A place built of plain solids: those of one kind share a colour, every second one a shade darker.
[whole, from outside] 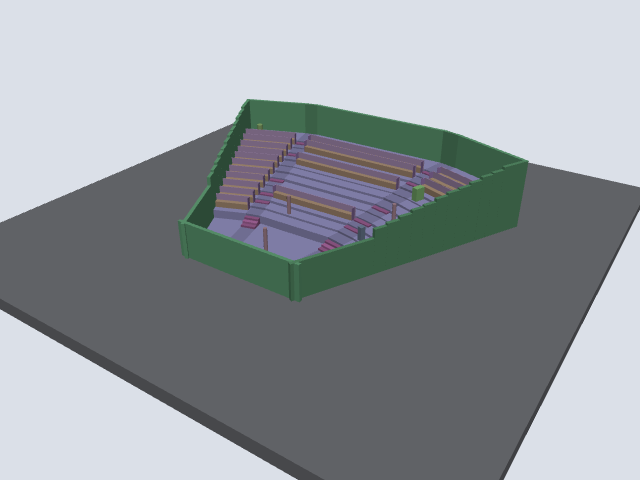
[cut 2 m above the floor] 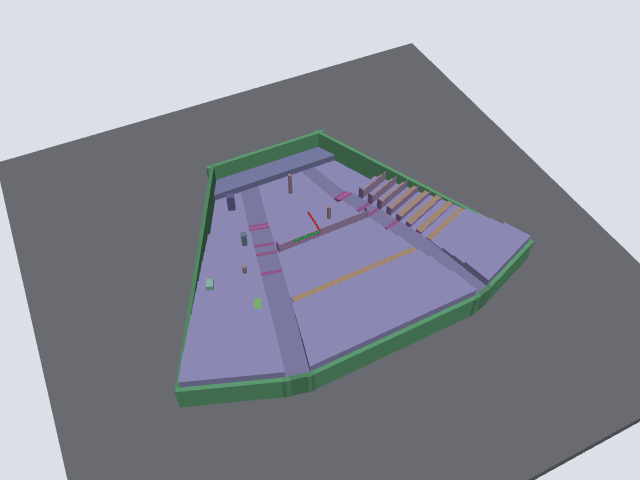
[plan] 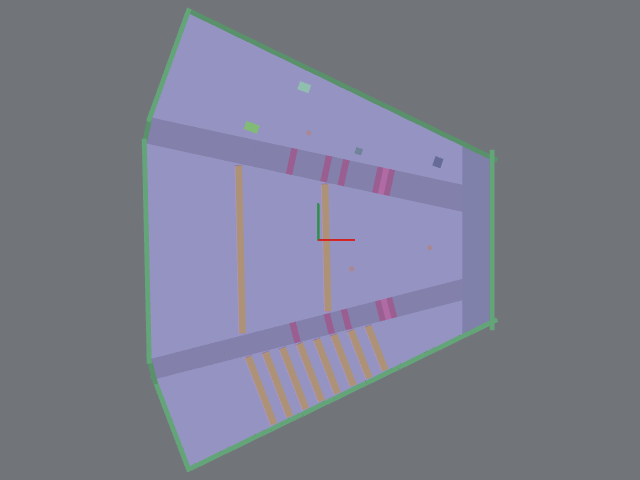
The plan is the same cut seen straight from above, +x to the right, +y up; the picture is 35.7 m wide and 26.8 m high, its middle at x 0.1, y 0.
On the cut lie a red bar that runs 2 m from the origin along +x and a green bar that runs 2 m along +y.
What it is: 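A raked hall of assembly; its floor steps down in tiers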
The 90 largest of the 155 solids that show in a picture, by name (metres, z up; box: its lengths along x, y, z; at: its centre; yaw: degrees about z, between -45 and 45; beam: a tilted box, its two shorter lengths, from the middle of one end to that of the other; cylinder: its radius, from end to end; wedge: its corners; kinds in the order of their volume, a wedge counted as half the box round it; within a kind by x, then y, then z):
{
 "floor_1": {"wedge": [[-9.57, 5.38, -6.38], [-9.57, 5.38, 2.62], [-9.3, -6.62, -6.38], [-9.3, -6.62, 2.62], [-7.59, 4.95, -6.38], [-7.59, 4.95, 2.62], [-7.34, -6.12, -6.38], [-7.34, -6.12, 2.62]]},
 "floor_2": {"wedge": [[-9.26, 6.82, -6.38], [-9.26, 6.82, 2.62], [-7.28, 6.4, -6.38], [-7.28, 6.4, 2.62], [-7.16, 12.62, -6.38], [-7.16, 12.62, 2.62], [-5.34, 11.74, -6.38], [-5.34, 11.74, 2.62]]},
 "floor_3": {"wedge": [[-9.01, -7.75, -6.38], [-9.01, -7.75, 2.62], [-7.16, -12.62, -6.38], [-7.16, -12.62, 2.62], [-7.05, -7.25, -6.38], [-7.05, -7.25, 2.62], [-5.34, -11.74, -6.38], [-5.34, -11.74, 2.62]]},
 "floor_4": {"box": [2.02, 1.48, 9.0], "at": [-8.42, 5.89, -1.88], "yaw": -12.2},
 "floor_5": {"box": [2.02, 1.16, 9.0], "at": [-8.18, -6.93, -1.88], "yaw": 14.4},
 "floor_6": {"wedge": [[-7.59, 4.95, -6.6], [-7.59, 4.95, 2.4], [-7.34, -6.12, -6.6], [-7.34, -6.12, 2.4], [-6.63, 4.74, -6.6], [-6.63, 4.74, 2.4], [-6.39, -5.88, -6.6], [-6.39, -5.88, 2.4]]},
 "floor_7": {"wedge": [[-7.28, 6.4, -6.6], [-7.28, 6.4, 2.4], [-6.32, 6.19, -6.6], [-6.32, 6.19, 2.4], [-5.35, 11.74, -6.6], [-5.35, 11.74, 2.4], [-4.46, 11.31, -6.6], [-4.46, 11.31, 2.4]]},
 "floor_8": {"wedge": [[-7.05, -7.25, -6.6], [-7.05, -7.25, 2.4], [-6.1, -7.0, -6.6], [-6.1, -7.0, 2.4], [-5.35, -11.74, -6.6], [-5.35, -11.74, 2.4], [-4.46, -11.31, -6.6], [-4.46, -11.31, 2.4]]},
 "floor_9": {"box": [0.99, 1.48, 9.0], "at": [-6.95, 5.57, -2.1], "yaw": -12.2},
 "floor_10": {"box": [0.99, 1.16, 9.0], "at": [-6.72, -6.56, -2.1], "yaw": 14.4},
 "floor_11": {"wedge": [[-6.63, 4.74, -6.71], [-6.63, 4.74, 2.29], [-6.39, -5.88, -6.71], [-6.39, -5.88, 2.29], [-5.66, 4.53, -6.71], [-5.66, 4.53, 2.29], [-5.43, -5.63, -6.71], [-5.43, -5.63, 2.29]]},
 "floor_12": {"wedge": [[-6.32, 6.19, -6.71], [-6.32, 6.19, 2.29], [-5.35, 5.98, -6.71], [-5.35, 5.98, 2.29], [-4.46, 11.31, -6.71], [-4.46, 11.31, 2.29], [-3.57, 10.87, -6.71], [-3.57, 10.87, 2.29]]},
 "floor_13": {"wedge": [[-6.1, -7.0, -6.71], [-6.1, -7.0, 2.29], [-5.14, -6.76, -6.71], [-5.14, -6.76, 2.29], [-4.46, -11.31, -6.71], [-4.46, -11.31, 2.29], [-3.57, -10.87, -6.71], [-3.57, -10.87, 2.29]]},
 "floor_14": {"box": [0.99, 1.48, 9.0], "at": [-5.99, 5.36, -2.21], "yaw": -12.2},
 "floor_15": {"box": [0.99, 1.16, 9.0], "at": [-5.77, -6.32, -2.21], "yaw": 14.4},
 "floor_16": {"wedge": [[-5.67, 4.53, -6.92], [-5.67, 4.53, 2.08], [-5.43, -5.63, -6.92], [-5.43, -5.63, 2.08], [-4.7, 4.33, -6.92], [-4.7, 4.33, 2.08], [-4.48, -5.39, -6.92], [-4.48, -5.39, 2.08]]},
 "floor_17": {"wedge": [[-5.35, 5.98, -6.92], [-5.35, 5.98, 2.08], [-4.39, 5.77, -6.92], [-4.39, 5.77, 2.08], [-3.57, 10.88, -6.92], [-3.57, 10.88, 2.08], [-2.68, 10.44, -6.92], [-2.68, 10.44, 2.08]]},
 "floor_18": {"wedge": [[-5.14, -6.76, -6.92], [-5.14, -6.76, 2.08], [-4.19, -6.51, -6.92], [-4.19, -6.51, 2.08], [-3.57, -10.88, -6.92], [-3.57, -10.88, 2.08], [-2.68, -10.44, -6.92], [-2.68, -10.44, 2.08]]},
 "floor_19": {"box": [0.99, 1.48, 9.0], "at": [-5.03, 5.15, -2.42], "yaw": -12.2},
 "floor_20": {"box": [0.99, 1.16, 9.0], "at": [-4.81, -6.07, -2.42], "yaw": 14.4},
 "floor_21": {"wedge": [[-4.7, 4.33, -7.1], [-4.7, 4.33, 1.9], [-4.48, -5.39, -7.1], [-4.48, -5.39, 1.9], [-3.74, 4.12, -7.1], [-3.74, 4.12, 1.9], [-3.52, -5.14, -7.1], [-3.52, -5.14, 1.9]]},
 "floor_22": {"wedge": [[-4.39, 5.77, -7.1], [-4.39, 5.77, 1.9], [-3.42, 5.56, -7.1], [-3.42, 5.56, 1.9], [-2.68, 10.45, -7.1], [-2.68, 10.45, 1.9], [-1.8, 10.01, -7.1], [-1.8, 10.01, 1.9]]},
 "floor_23": {"wedge": [[-4.19, -6.51, -7.1], [-4.19, -6.51, 1.9], [-3.23, -6.26, -7.1], [-3.23, -6.26, 1.9], [-2.68, -10.45, -7.1], [-2.68, -10.45, 1.9], [-1.8, -10.01, -7.1], [-1.8, -10.01, 1.9]]},
 "floor_24": {"box": [0.99, 1.48, 9.0], "at": [-4.06, 4.95, -2.6], "yaw": -12.2},
 "floor_25": {"box": [0.99, 1.16, 9.0], "at": [-3.86, -5.83, -2.6], "yaw": 14.4},
 "floor_26": {"wedge": [[-3.74, 4.12, -7.2], [-3.74, 4.12, 1.8], [-3.52, -5.14, -7.2], [-3.52, -5.14, 1.8], [-2.77, 3.91, -7.2], [-2.77, 3.91, 1.8], [-2.57, -4.89, -7.2], [-2.57, -4.89, 1.8]]},
 "floor_27": {"wedge": [[-3.43, 5.57, -7.2], [-3.43, 5.57, 1.8], [-2.46, 5.36, -7.2], [-2.46, 5.36, 1.8], [-1.8, 10.01, -7.2], [-1.8, 10.01, 1.8], [-0.91, 9.58, -7.2], [-0.91, 9.58, 1.8]]},
 "floor_28": {"wedge": [[-3.23, -6.27, -7.2], [-3.23, -6.27, 1.8], [-2.28, -6.02, -7.2], [-2.28, -6.02, 1.8], [-1.8, -10.01, -7.2], [-1.8, -10.01, 1.8], [-0.91, -9.58, -7.2], [-0.91, -9.58, 1.8]]},
 "floor_29": {"box": [0.99, 1.48, 9.0], "at": [-3.1, 4.74, -2.7], "yaw": -12.2},
 "floor_30": {"box": [0.99, 1.16, 9.0], "at": [-2.9, -5.58, -2.7], "yaw": 14.4},
 "floor_31": {"wedge": [[-2.77, 3.91, -7.39], [-2.77, 3.91, 1.61], [-2.57, -4.9, -7.39], [-2.57, -4.9, 1.61], [-1.81, 3.7, -7.39], [-1.81, 3.7, 1.61], [-1.61, -4.65, -7.39], [-1.61, -4.65, 1.61]]},
 "floor_32": {"wedge": [[-2.46, 5.36, -7.39], [-2.46, 5.36, 1.61], [-1.5, 5.15, -7.39], [-1.5, 5.15, 1.61], [-0.91, 9.58, -7.39], [-0.91, 9.58, 1.61], [-0.02, 9.15, -7.39], [-0.02, 9.15, 1.61]]},
 "floor_33": {"wedge": [[-2.28, -6.02, -7.39], [-2.28, -6.02, 1.61], [-1.32, -5.77, -7.39], [-1.32, -5.77, 1.61], [-0.91, -9.58, -7.39], [-0.91, -9.58, 1.61], [-0.02, -9.15, -7.39], [-0.02, -9.15, 1.61]]},
 "floor_34": {"box": [0.99, 1.48, 9.0], "at": [-2.14, 4.53, -2.89], "yaw": -12.2},
 "floor_35": {"box": [0.99, 1.16, 9.0], "at": [-1.95, -5.33, -2.89], "yaw": 14.4},
 "floor_36": {"wedge": [[-1.81, 3.7, -7.62], [-1.81, 3.7, 1.38], [-1.61, -4.65, -7.62], [-1.61, -4.65, 1.38], [-0.85, 3.49, -7.62], [-0.85, 3.49, 1.38], [-0.66, -4.4, -7.62], [-0.66, -4.4, 1.38]]},
 "floor_37": {"wedge": [[-1.5, 5.15, -7.62], [-1.5, 5.15, 1.38], [-0.53, 4.94, -7.62], [-0.53, 4.94, 1.38], [-0.02, 9.15, -7.62], [-0.02, 9.15, 1.38], [0.87, 8.72, -7.62], [0.87, 8.72, 1.38]]},
 "floor_38": {"wedge": [[-1.32, -5.77, -7.62], [-1.32, -5.77, 1.38], [-0.37, -5.53, -7.62], [-0.37, -5.53, 1.38], [-0.02, -9.15, -7.62], [-0.02, -9.15, 1.38], [0.87, -8.72, -7.62], [0.87, -8.72, 1.38]]},
 "floor_39": {"box": [0.99, 1.48, 9.0], "at": [-1.17, 4.32, -3.12], "yaw": -12.2},
 "floor_40": {"box": [0.99, 1.16, 9.0], "at": [-0.99, -5.09, -3.12], "yaw": 14.4},
 "floor_41": {"wedge": [[-0.85, 3.49, -7.74], [-0.85, 3.49, 1.26], [-0.66, -4.41, -7.74], [-0.66, -4.41, 1.26], [0.12, 3.29, -7.74], [0.12, 3.29, 1.26], [0.3, -4.16, -7.74], [0.3, -4.16, 1.26]]},
 "floor_42": {"wedge": [[-0.53, 4.94, -7.74], [-0.53, 4.94, 1.26], [0.43, 4.73, -7.74], [0.43, 4.73, 1.26], [0.86, 8.72, -7.74], [0.86, 8.72, 1.26], [1.75, 8.29, -7.74], [1.75, 8.29, 1.26]]},
 "floor_43": {"wedge": [[-0.37, -5.53, -7.74], [-0.37, -5.53, 1.26], [0.59, -5.28, -7.74], [0.59, -5.28, 1.26], [0.86, -8.72, -7.74], [0.86, -8.72, 1.26], [1.75, -8.29, -7.74], [1.75, -8.29, 1.26]]},
 "floor_44": {"box": [0.99, 1.48, 9.0], "at": [-0.21, 4.11, -3.24], "yaw": -12.2},
 "floor_45": {"box": [0.99, 1.16, 9.0], "at": [-0.04, -4.84, -3.24], "yaw": 14.4},
 "floor_46": {"wedge": [[0.12, 3.29, -7.96], [0.12, 3.29, 1.04], [0.3, -4.16, -7.96], [0.3, -4.16, 1.04], [1.08, 3.08, -7.96], [1.08, 3.08, 1.04], [1.25, -3.91, -7.96], [1.25, -3.91, 1.04]]},
 "floor_47": {"wedge": [[0.43, 4.73, -7.96], [0.43, 4.73, 1.04], [1.39, 4.52, -7.96], [1.39, 4.52, 1.04], [1.75, 8.29, -7.96], [1.75, 8.29, 1.04], [2.64, 7.86, -7.96], [2.64, 7.86, 1.04]]},
 "floor_48": {"wedge": [[0.59, -5.28, -7.96], [0.59, -5.28, 1.04], [1.54, -5.04, -7.96], [1.54, -5.04, 1.04], [1.75, -8.29, -7.96], [1.75, -8.29, 1.04], [2.64, -7.86, -7.96], [2.64, -7.86, 1.04]]},
 "floor_49": {"box": [0.99, 1.48, 9.0], "at": [0.76, 3.9, -3.46], "yaw": -12.2},
 "floor_50": {"box": [0.99, 1.16, 9.0], "at": [0.92, -4.6, -3.46], "yaw": 14.4},
 "floor_51": {"wedge": [[1.08, 3.08, -8.16], [1.08, 3.08, 0.83], [1.25, -3.91, -8.16], [1.25, -3.91, 0.83], [2.05, 2.87, -8.16], [2.05, 2.87, 0.83], [2.21, -3.67, -8.16], [2.21, -3.67, 0.83]]},
 "floor_52": {"wedge": [[1.39, 4.52, -8.16], [1.39, 4.52, 0.83], [2.36, 4.32, -8.16], [2.36, 4.32, 0.83], [2.64, 7.86, -8.16], [2.64, 7.86, 0.83], [3.53, 7.43, -8.16], [3.53, 7.43, 0.83]]},
 "floor_53": {"wedge": [[1.54, -5.04, -8.16], [1.54, -5.04, 0.83], [2.5, -4.79, -8.16], [2.5, -4.79, 0.83], [2.64, -7.86, -8.16], [2.64, -7.86, 0.83], [3.53, -7.43, -8.16], [3.53, -7.43, 0.83]]},
 "floor_54": {"box": [0.99, 1.48, 9.0], "at": [1.72, 3.7, -3.67], "yaw": -12.2},
 "floor_55": {"box": [0.99, 1.16, 9.0], "at": [1.87, -4.35, -3.67], "yaw": 14.4},
 "floor_56": {"wedge": [[2.04, 2.87, -8.33], [2.04, 2.87, 0.67], [2.21, -3.67, -8.33], [2.21, -3.67, 0.67], [3.01, 2.66, -8.33], [3.01, 2.66, 0.67], [3.16, -3.42, -8.33], [3.16, -3.42, 0.67]]},
 "floor_57": {"wedge": [[2.36, 4.32, -8.33], [2.36, 4.32, 0.67], [3.32, 4.11, -8.33], [3.32, 4.11, 0.67], [3.53, 7.43, -8.33], [3.53, 7.43, 0.67], [4.41, 7.0, -8.33], [4.41, 7.0, 0.67]]},
 "floor_58": {"wedge": [[2.5, -4.79, -8.33], [2.5, -4.79, 0.67], [3.45, -4.55, -8.33], [3.45, -4.55, 0.67], [3.53, -7.43, -8.33], [3.53, -7.43, 0.67], [4.41, -7.0, -8.33], [4.41, -7.0, 0.67]]},
 "floor_59": {"box": [0.99, 1.48, 9.0], "at": [2.68, 3.49, -3.83], "yaw": -12.2},
 "floor_60": {"box": [0.99, 1.16, 9.0], "at": [2.83, -4.11, -3.83], "yaw": 14.4},
 "floor_61": {"wedge": [[3.01, 2.66, -9.0], [3.01, 2.66, 0.0], [3.16, -3.42, -9.0], [3.16, -3.42, 0.0], [9.57, -1.78, -9.0], [9.57, -1.78, 0.0], [9.57, 1.24, -9.0], [9.57, 1.24, 0.0]]},
 "floor_62": {"wedge": [[3.01, 2.66, -9.0], [3.01, 2.66, 0.0], [3.32, 4.11, -9.0], [3.32, 4.11, 0.0], [9.57, 1.24, -9.0], [9.57, 1.24, 0.0], [9.57, 2.76, -9.0], [9.57, 2.76, 0.0]]},
 "floor_63": {"wedge": [[3.16, -3.42, -9.0], [3.16, -3.42, 0.0], [3.45, -4.55, -9.0], [3.45, -4.55, 0.0], [9.57, -2.98, -9.0], [9.57, -2.98, 0.0], [9.57, -1.78, -9.0], [9.57, -1.78, 0.0]]},
 "floor_64": {"wedge": [[3.32, 4.11, -9.0], [3.32, 4.11, 0.0], [4.41, 7.0, -9.0], [4.41, 7.0, 0.0], [9.57, 2.76, -9.0], [9.57, 2.76, 0.0], [9.57, 4.5, -9.0], [9.57, 4.5, 0.0]]},
 "floor_65": {"wedge": [[3.45, -4.55, -9.0], [3.45, -4.55, 0.0], [4.41, -7.0, -9.0], [4.41, -7.0, 0.0], [9.57, -4.5, -9.0], [9.57, -4.5, 0.0], [9.57, -2.98, -9.0], [9.57, -2.98, 0.0]]},
 "wall_1": {"box": [0.28, 12.56, 11.72], "at": [-9.57, -0.63, -0.52], "yaw": 1.3},
 "wall_2": {"box": [0.28, 2.03, 11.72], "at": [-9.55, 6.13, -0.52], "yaw": -12.2},
 "wall_3": {"box": [0.28, 1.71, 11.72], "at": [-9.29, -7.22, -0.52], "yaw": 14.4},
 "wall_4": {"box": [0.28, 6.71, 11.72], "at": [-8.34, 9.77, -0.52], "yaw": -19.9},
 "wall_5": {"box": [0.28, 5.76, 11.72], "at": [-8.22, -10.23, -0.52], "yaw": 20.8},
 "wall_6": {"box": [2.3, 0.28, 11.72], "at": [-6.32, -12.36, -0.52], "yaw": 25.9},
 "wall_7": {"box": [2.3, 0.28, 11.72], "at": [-6.32, 12.36, -0.52], "yaw": -25.9},
 "wall_8": {"box": [0.99, 0.28, 11.72], "at": [-4.84, -11.64, -0.74], "yaw": 25.9},
 "wall_9": {"box": [0.99, 0.28, 11.72], "at": [-4.84, 11.64, -0.74], "yaw": -25.9},
 "wall_10": {"box": [0.99, 0.28, 11.72], "at": [-3.95, -11.21, -0.85], "yaw": 25.9},
 "wall_11": {"box": [0.99, 0.28, 11.72], "at": [-3.95, 11.21, -0.85], "yaw": -25.9},
 "wall_12": {"box": [0.99, 0.28, 11.72], "at": [-3.07, -10.78, -1.06], "yaw": 25.9},
 "wall_13": {"box": [0.99, 0.28, 11.72], "at": [-3.07, 10.78, -1.06], "yaw": -25.9},
 "wall_14": {"box": [0.99, 0.28, 11.72], "at": [-2.18, -10.35, -1.24], "yaw": 25.9},
 "wall_15": {"box": [0.99, 0.28, 11.72], "at": [-2.18, 10.35, -1.24], "yaw": -25.9},
 "wall_16": {"box": [0.99, 0.28, 11.72], "at": [-1.29, -9.92, -1.34], "yaw": 25.9},
 "wall_17": {"box": [0.99, 0.28, 11.72], "at": [-1.29, 9.92, -1.34], "yaw": -25.9},
 "wall_18": {"box": [0.99, 0.28, 11.72], "at": [-0.4, -9.49, -1.53], "yaw": 25.9},
 "wall_19": {"box": [0.99, 0.28, 11.72], "at": [-0.4, 9.49, -1.53], "yaw": -25.9},
 "wall_20": {"box": [0.99, 0.28, 11.72], "at": [0.48, -9.06, -1.76], "yaw": 25.9},
 "wall_21": {"box": [0.99, 0.28, 11.72], "at": [0.48, 9.06, -1.76], "yaw": -25.9},
 "wall_22": {"box": [6.14, 0.28, 11.72], "at": [7.24, -5.78, -3.14], "yaw": 25.9},
 "wall_23": {"box": [6.14, 0.28, 11.72], "at": [7.24, 5.78, -3.14], "yaw": -25.9},
 "wall_24": {"box": [0.28, 10.1, 11.72], "at": [9.71, 0.0, -3.14]},
 "stage_1": {"wedge": [[8.05, -5.24, 0.0], [8.05, -5.24, 0.57], [8.05, 5.24, 0.0], [8.05, 5.24, 0.57], [9.57, -4.5, 0.0], [9.57, -4.5, 0.57], [9.57, 4.5, 0.0], [9.57, 4.5, 0.57]]}
}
